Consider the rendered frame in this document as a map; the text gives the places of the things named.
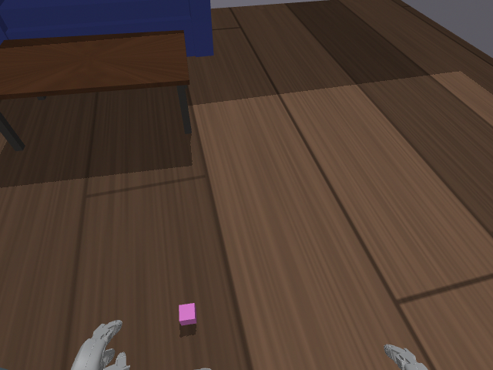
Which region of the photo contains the coffee table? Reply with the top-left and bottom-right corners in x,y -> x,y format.
0,30 -> 192,151

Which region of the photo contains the left robot hand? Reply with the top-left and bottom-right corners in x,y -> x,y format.
71,320 -> 130,370

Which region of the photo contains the right robot hand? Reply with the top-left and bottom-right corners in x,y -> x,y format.
384,345 -> 428,370

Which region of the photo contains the sofa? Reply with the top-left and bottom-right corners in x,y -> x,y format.
0,0 -> 214,57

